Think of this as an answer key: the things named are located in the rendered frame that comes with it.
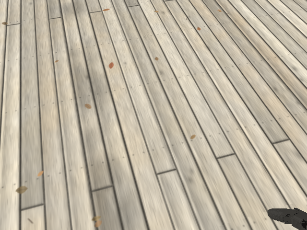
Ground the right robot hand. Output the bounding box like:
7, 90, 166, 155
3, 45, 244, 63
268, 208, 307, 230

